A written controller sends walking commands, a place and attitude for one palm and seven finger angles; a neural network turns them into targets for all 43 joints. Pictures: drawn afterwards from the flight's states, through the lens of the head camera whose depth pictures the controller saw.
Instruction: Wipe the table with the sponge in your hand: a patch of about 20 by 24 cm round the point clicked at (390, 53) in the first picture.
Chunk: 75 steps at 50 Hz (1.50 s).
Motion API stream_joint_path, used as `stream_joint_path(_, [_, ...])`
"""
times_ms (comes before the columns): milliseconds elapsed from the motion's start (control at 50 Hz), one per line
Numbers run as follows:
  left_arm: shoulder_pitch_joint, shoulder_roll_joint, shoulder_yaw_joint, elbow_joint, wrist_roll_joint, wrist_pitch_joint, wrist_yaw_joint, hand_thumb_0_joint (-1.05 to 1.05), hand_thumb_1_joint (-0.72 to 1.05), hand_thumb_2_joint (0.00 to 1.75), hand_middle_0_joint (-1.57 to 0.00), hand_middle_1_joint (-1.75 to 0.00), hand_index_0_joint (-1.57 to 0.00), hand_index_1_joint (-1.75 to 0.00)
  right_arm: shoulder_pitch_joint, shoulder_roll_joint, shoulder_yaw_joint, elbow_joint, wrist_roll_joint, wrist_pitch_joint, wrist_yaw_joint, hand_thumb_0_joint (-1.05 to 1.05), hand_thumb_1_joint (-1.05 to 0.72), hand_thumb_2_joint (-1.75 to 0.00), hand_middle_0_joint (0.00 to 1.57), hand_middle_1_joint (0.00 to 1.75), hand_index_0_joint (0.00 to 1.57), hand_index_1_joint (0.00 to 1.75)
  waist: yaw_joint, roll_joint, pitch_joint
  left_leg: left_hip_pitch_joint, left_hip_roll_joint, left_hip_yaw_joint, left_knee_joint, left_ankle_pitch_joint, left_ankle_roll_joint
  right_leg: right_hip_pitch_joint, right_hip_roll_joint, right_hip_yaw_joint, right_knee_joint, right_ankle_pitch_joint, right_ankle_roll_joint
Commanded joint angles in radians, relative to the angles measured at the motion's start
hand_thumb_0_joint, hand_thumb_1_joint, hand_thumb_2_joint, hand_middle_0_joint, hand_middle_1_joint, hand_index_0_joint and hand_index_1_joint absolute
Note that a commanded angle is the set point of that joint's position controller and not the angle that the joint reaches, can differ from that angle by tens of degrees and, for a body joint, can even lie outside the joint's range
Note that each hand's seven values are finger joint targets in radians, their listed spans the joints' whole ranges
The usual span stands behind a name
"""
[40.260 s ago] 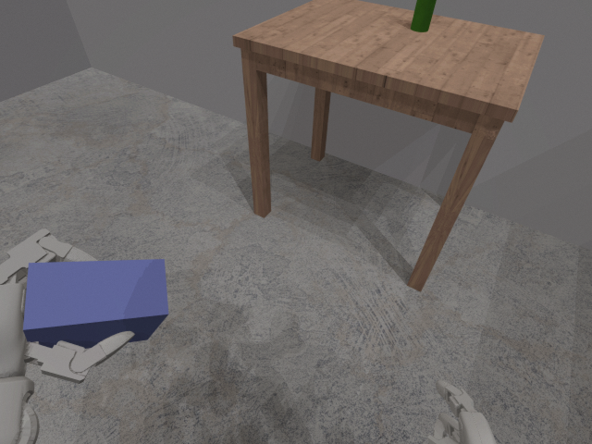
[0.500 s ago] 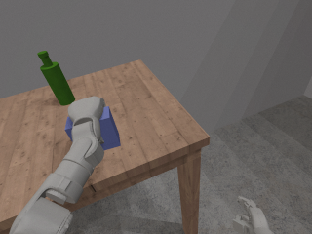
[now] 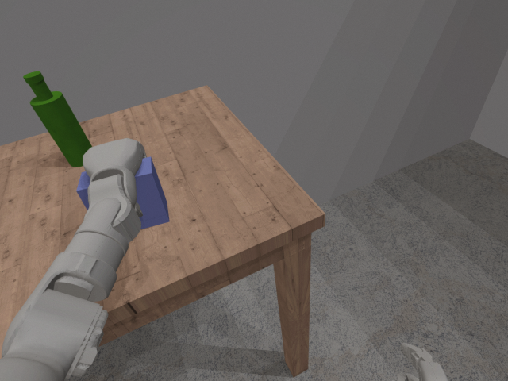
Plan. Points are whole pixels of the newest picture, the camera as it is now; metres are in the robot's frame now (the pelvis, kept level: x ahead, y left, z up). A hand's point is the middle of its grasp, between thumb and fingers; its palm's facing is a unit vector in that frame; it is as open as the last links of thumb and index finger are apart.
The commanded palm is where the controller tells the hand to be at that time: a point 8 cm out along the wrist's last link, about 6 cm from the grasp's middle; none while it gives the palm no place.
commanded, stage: wipe forward along the third lane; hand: left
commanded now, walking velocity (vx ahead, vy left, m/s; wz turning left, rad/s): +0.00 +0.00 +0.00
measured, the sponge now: (130, 205) +0.39 +0.25 +0.11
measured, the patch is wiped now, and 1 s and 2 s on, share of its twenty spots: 0.75 0.85 0.85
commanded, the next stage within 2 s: wipe back along the third lane in 0.60 s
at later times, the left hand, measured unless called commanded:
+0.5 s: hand (120, 174) +0.43 +0.26 +0.15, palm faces -0.03 -0.01 -1.00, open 9.7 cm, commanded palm +0.41 +0.28 +0.17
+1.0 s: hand (114, 173) +0.43 +0.28 +0.15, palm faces +0.06 -0.03 -1.00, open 9.7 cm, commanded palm +0.39 +0.27 +0.17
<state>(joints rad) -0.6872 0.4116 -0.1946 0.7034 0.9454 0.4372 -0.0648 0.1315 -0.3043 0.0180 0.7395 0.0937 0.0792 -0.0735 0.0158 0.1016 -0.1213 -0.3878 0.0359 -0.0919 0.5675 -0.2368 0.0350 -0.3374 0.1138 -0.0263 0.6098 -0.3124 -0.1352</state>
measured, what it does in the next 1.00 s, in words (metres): shifts its weight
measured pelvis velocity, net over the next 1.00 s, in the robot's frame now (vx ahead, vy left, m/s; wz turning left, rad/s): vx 0.02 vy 0.07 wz -0.02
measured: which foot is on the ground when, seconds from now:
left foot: down 0.00-1.00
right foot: down 0.00-1.00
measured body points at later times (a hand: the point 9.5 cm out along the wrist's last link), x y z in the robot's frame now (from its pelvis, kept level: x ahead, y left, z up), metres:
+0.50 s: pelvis +0.00 +0.03 +0.00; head -0.02 -0.01 +0.45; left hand +0.42 +0.26 +0.20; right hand +0.11 -0.24 -0.13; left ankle +0.05 +0.19 -0.72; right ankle +0.00 -0.03 -0.73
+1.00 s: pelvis +0.02 +0.07 +0.01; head -0.01 +0.04 +0.46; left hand +0.43 +0.28 +0.20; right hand +0.17 -0.18 -0.11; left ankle +0.05 +0.19 -0.72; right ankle +0.00 -0.03 -0.72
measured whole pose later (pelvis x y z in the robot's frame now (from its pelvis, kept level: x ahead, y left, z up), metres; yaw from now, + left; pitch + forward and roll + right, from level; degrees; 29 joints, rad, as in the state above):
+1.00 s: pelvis +0.02 +0.07 +0.01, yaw -1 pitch +4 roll +0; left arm -0.73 0.32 -0.24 0.75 0.95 0.51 0.08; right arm 0.15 -0.27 0.01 0.74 0.09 0.13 -0.03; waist 0.01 0.08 -0.15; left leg -0.37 -0.01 -0.05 0.52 -0.22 0.00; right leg -0.30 0.05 0.03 0.51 -0.28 -0.04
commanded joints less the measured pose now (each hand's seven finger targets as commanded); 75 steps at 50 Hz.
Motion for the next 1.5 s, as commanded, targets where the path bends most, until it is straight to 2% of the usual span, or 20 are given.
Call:
stream_joint_path(0, [-0.298,0.259,0.078,0.03,0.049,-0.006,0.049,0.0,0.1,1.3,-1.2,-1.6,-1.2,-1.6,-0.121,-0.091,-0.03,-0.147,0.0,-0.049,-0.006,0.0,-0.9,-0.9,0.2,0.3,0.2,0.3,0.007,-0.211,-0.121,-0.049,-0.075,0.079,0.009,0.036,0.01,0.09,-0.161,0.218,-0.203,0.195,0.125])
stream_joint_path(20, [-0.305,0.3,0.11,0.022,0.048,-0.015,0.05,0.0,0.1,1.3,-1.2,-1.6,-1.2,-1.6,-0.117,-0.091,-0.026,-0.15,-0.002,-0.045,-0.006,0.0,-0.9,-0.9,0.2,0.3,0.2,0.3,0.013,-0.177,-0.136,-0.054,-0.074,0.066,-0.001,0.043,0.008,0.093,-0.153,0.222,-0.197,0.204,0.115])
stream_joint_path(60, [-0.321,0.237,0.062,0.041,0.05,-0.025,0.06,0.0,0.1,1.3,-1.2,-1.6,-1.2,-1.6,-0.099,-0.089,-0.032,-0.148,0.0,-0.046,-0.003,0.0,-0.9,-0.9,0.2,0.3,0.2,0.3,-0.005,-0.218,-0.124,-0.06,-0.072,0.078,0.006,0.025,0.011,0.082,-0.159,0.209,-0.201,0.184,0.126])
stream_joint_path(120, [-0.339,0.323,0.123,0.072,0.044,-0.027,0.069,0.0,0.1,1.3,-1.2,-1.6,-1.2,-1.6,-0.094,-0.099,-0.031,-0.137,-0.003,-0.04,-0.007,0.0,-0.9,-0.9,0.2,0.3,0.2,0.3,0.002,-0.206,-0.121,-0.081,-0.07,0.068,0.001,0.017,0.007,0.082,-0.159,0.243,-0.213,0.155,0.12])
stream_joint_path(160, [-0.365,0.267,0.075,0.1,0.051,-0.034,0.075,0.0,0.1,1.3,-1.2,-1.6,-1.2,-1.6,-0.076,-0.098,-0.036,-0.131,0.001,-0.043,-0.002,0.0,-0.9,-0.9,0.2,0.3,0.2,0.3,-0.015,-0.226,-0.11,-0.081,-0.068,0.078,0.002,0.008,0.011,0.066,-0.157,0.211,-0.208,0.143,0.126])
stream_joint_path(220, [-0.362,0.339,0.132,0.11,0.057,-0.038,0.083,0.0,0.1,1.3,-1.2,-1.6,-1.2,-1.6,-0.073,-0.102,-0.035,-0.13,-0.003,-0.036,-0.002,0.0,-0.9,-0.9,0.2,0.3,0.2,0.3,0.002,-0.183,-0.142,-0.087,-0.067,0.073,-0.009,0.015,0.008,0.077,-0.151,0.221,-0.207,0.14,0.118])
stream_joint_path(240, [-0.376,0.285,0.083,0.119,0.055,-0.04,0.085,0.0,0.1,1.3,-1.2,-1.6,-1.2,-1.6,-0.066,-0.099,-0.037,-0.131,0.0,-0.035,-0.001,0.0,-0.9,-0.9,0.2,0.3,0.2,0.3,-0.015,-0.207,-0.14,-0.082,-0.07,0.082,-0.009,0.009,0.014,0.077,-0.151,0.197,-0.205,0.133,0.125])
stream_joint_path(300, [-0.385,0.275,0.081,0.139,0.052,-0.04,0.097,0.0,0.1,1.3,-1.2,-1.6,-1.2,-1.6,-0.059,-0.098,-0.039,-0.13,0.001,-0.037,0.003,0.0,-0.9,-0.9,0.2,0.3,0.2,0.3,-0.02,-0.221,-0.137,-0.076,-0.067,0.087,-0.009,0.003,0.014,0.061,-0.15,0.19,-0.214,0.122,0.129])
stream_joint_path(320, [-0.383,0.332,0.129,0.147,0.057,-0.042,0.097,0.0,0.1,1.3,-1.2,-1.6,-1.2,-1.6,-0.055,-0.103,-0.037,-0.125,-0.004,-0.034,0.001,0.0,-0.9,-0.9,0.2,0.3,0.2,0.3,-0.006,-0.177,-0.139,-0.081,-0.066,0.076,-0.019,0.008,0.012,0.058,-0.142,0.197,-0.211,0.126,0.117])
stream_joint_path(360, [-0.398,0.268,0.074,0.17,0.065,-0.043,0.103,0.0,0.1,1.3,-1.2,-1.6,-1.2,-1.6,-0.046,-0.099,-0.039,-0.126,0.0,-0.033,0.006,0.0,-0.9,-0.9,0.2,0.3,0.2,0.3,-0.028,-0.216,-0.115,-0.071,-0.068,0.086,-0.024,-0.007,0.018,0.027,-0.132,0.149,-0.211,0.096,0.125])
stream_joint_path(420, [-0.407,0.314,0.115,0.172,0.065,-0.041,0.11,0.0,0.1,1.3,-1.2,-1.6,-1.2,-1.6,-0.044,-0.102,-0.037,-0.126,-0.004,-0.029,0.005,0.0,-0.9,-0.9,0.2,0.3,0.2,0.3,-0.011,-0.169,-0.149,-0.063,-0.068,0.082,-0.041,0.002,0.016,0.037,-0.124,0.144,-0.209,0.106,0.117])
stream_joint_path(600, [-0.478,0.274,0.075,0.238,0.077,-0.03,0.127,0.0,0.1,1.3,-1.2,-1.6,-1.2,-1.6,-0.02,-0.103,-0.038,-0.116,-0.006,-0.022,0.01,0.0,-0.9,-0.9,0.2,0.3,0.2,0.3,-0.046,-0.207,-0.149,-0.042,-0.068,0.096,-0.049,-0.002,0.019,0.028,-0.118,0.102,-0.213,0.116,0.126])
stream_joint_path(620, [-0.455,0.292,0.101,0.235,0.078,-0.031,0.122,0.0,0.1,1.3,-1.2,-1.6,-1.2,-1.6,-0.025,-0.1,-0.037,-0.118,-0.009,-0.019,0.01,0.0,-0.9,-0.9,0.2,0.3,0.2,0.3,-0.023,-0.136,-0.158,-0.034,-0.067,0.088,-0.063,0.015,0.016,0.027,-0.111,0.1,-0.208,0.136,0.112])
stream_joint_path(740, [-0.334,0.124,0.031,0.16,0.047,-0.03,0.133,0.0,0.1,1.3,-1.2,-1.6,-1.2,-1.6,-0.042,-0.085,-0.045,-0.147,-0.008,-0.014,0.025,0.0,-0.9,-0.9,0.2,0.3,0.2,0.3,-0.011,-0.188,-0.196,0.037,-0.067,0.1,-0.067,0.075,0.02,0.069,-0.105,0.059,-0.195,0.23,0.112])
stream_joint_path(820, [-0.283,0.12,0.05,0.095,0.022,0.018,0.143,0.0,0.1,1.3,-1.2,-1.6,-1.2,-1.6,-0.101,-0.082,-0.035,-0.152,-0.004,-0.009,0.031,0.0,-0.9,-0.9,0.2,0.3,0.2,0.3,0.015,-0.186,-0.142,0.043,-0.067,0.095,-0.094,0.07,0.016,0.059,-0.099,0.054,-0.213,0.214,0.106])
stream_joint_path(860, [-0.305,0.043,-0.013,0.063,0.013,0.052,0.145,0.0,0.1,1.3,-1.2,-1.6,-1.2,-1.6,-0.112,-0.078,-0.039,-0.152,0.002,-0.008,0.035,0.0,-0.9,-0.9,0.2,0.3,0.2,0.3,-0.007,-0.213,-0.132,0.071,-0.069,0.102,-0.095,0.069,0.015,0.052,-0.097,0.033,-0.212,0.199,0.112])
stream_joint_path(920, [-0.251,0.081,0.031,0.016,0.005,0.1,0.141,0.0,0.1,1.3,-1.2,-1.6,-1.2,-1.6,-0.163,-0.076,-0.028,-0.164,0.001,-0.002,0.039,0.0,-0.9,-0.9,0.2,0.3,0.2,0.3,0.031,-0.164,-0.135,0.092,-0.064,0.093,-0.111,0.096,0.011,0.061,-0.095,0.031,-0.211,0.202,0.098])
stream_joint_path(1060, [-0.127,-0.082,-0.069,-0.168,-0.03,0.199,0.134,0.0,0.1,1.3,-1.2,-1.6,-1.2,-1.6,-0.234,-0.058,-0.029,-0.202,0.007,0.024,0.071,0.0,-0.9,-0.9,0.2,0.3,0.2,0.3,0.034,-0.182,-0.192,0.175,-0.059,0.087,-0.094,0.204,0.002,0.103,-0.086,-0.012,-0.168,0.31,0.089])
stream_joint_path(1200, [-0.067,-0.13,-0.128,-0.332,-0.039,0.314,0.101,0.0,0.1,1.3,-1.2,-1.6,-1.2,-1.6,-0.314,-0.05,-0.016,-0.226,0.012,0.055,0.102,0.0,-0.9,-0.9,0.2,0.3,0.2,0.3,0.039,-0.169,-0.174,0.21,-0.049,0.076,-0.08,0.273,-0.005,0.105,-0.079,-0.031,-0.137,0.36,0.076])
stream_joint_path(1480, [0.092,-0.203,-0.215,-0.591,-0.041,0.33,0.067,0.0,0.1,1.3,-1.2,-1.6,-1.2,-1.6,-0.368,-0.035,-0.003,-0.282,0.015,0.093,0.141,0.0,-0.9,-0.9,0.2,0.3,0.2,0.3,0.049,-0.121,-0.171,0.228,-0.035,0.053,-0.046,0.339,-0.008,0.11,-0.073,-0.039,-0.087,0.386,0.057])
